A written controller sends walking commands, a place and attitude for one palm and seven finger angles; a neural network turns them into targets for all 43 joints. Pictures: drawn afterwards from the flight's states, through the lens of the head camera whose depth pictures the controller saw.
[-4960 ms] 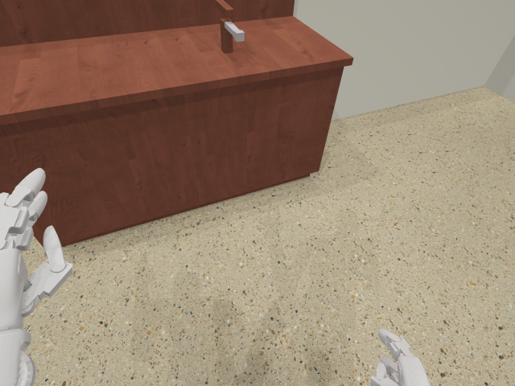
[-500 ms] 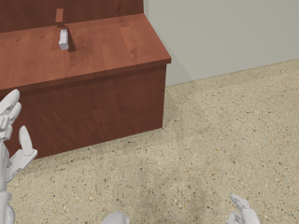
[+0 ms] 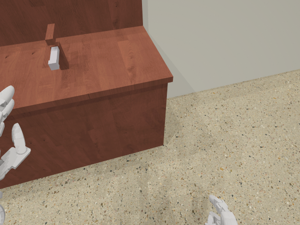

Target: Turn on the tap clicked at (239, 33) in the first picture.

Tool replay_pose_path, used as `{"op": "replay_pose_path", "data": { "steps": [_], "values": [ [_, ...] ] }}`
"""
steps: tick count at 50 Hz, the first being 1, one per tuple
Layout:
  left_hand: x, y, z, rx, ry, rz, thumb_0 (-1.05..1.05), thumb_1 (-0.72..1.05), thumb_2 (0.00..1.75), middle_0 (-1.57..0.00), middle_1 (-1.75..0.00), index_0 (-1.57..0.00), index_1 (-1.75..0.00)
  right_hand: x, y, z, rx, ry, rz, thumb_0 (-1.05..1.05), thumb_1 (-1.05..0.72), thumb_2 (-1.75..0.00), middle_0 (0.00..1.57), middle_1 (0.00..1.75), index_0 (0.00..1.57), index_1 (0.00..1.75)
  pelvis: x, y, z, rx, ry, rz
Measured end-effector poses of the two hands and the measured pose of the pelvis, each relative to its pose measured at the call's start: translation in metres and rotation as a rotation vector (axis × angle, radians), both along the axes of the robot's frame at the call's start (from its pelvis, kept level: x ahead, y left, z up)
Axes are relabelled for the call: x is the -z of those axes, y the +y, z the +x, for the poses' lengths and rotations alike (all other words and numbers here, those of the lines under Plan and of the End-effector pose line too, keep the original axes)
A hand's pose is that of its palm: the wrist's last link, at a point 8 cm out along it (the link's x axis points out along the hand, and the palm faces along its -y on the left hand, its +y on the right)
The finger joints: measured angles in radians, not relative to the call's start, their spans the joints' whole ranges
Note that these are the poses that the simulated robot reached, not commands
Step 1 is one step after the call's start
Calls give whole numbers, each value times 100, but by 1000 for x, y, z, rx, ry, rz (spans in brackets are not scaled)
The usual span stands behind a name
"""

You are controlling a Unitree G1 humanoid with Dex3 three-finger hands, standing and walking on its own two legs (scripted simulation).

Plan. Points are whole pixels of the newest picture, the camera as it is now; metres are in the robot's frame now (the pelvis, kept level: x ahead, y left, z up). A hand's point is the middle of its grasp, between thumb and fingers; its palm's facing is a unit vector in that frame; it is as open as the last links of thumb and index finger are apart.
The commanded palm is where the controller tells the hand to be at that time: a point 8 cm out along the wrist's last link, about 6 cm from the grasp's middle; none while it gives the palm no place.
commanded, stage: take the last steps up to it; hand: left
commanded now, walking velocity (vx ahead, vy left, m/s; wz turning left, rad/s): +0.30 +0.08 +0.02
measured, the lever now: (53, 64) +0.62 +0.41 +0.08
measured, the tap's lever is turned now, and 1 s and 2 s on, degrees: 0 0 0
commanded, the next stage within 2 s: come to a stop and stand still in 0.70 s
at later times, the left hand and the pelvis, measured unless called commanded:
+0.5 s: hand (50, 99) +0.34 +0.25 +0.19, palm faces +0.41 -0.83 -0.38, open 7.4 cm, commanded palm +0.27 +0.29 +0.19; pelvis +0.11 +0.01 +0.00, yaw -1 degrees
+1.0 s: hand (77, 86) +0.39 +0.21 +0.18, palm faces +0.35 -0.82 -0.44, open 7.4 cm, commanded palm +0.34 +0.27 +0.19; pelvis +0.18 -0.01 +0.00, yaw -1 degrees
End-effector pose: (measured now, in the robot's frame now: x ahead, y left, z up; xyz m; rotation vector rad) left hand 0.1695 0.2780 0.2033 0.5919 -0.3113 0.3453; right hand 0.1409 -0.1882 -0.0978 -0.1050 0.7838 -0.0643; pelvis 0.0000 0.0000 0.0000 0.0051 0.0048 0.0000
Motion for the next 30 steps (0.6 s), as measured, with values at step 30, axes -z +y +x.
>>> {"op": "replay_pose_path", "data": {
  "steps": [30],
  "values": [
    [-2, -10, 135, 55, -27, -53, 2, 89, 90, -21, -30, -21, -30, -17, -9, 133, 29, -53, -20, 1, -90, -90, 20, 30, 20, 30, -5, 1, 124, 16, 2, 3]
  ]
}}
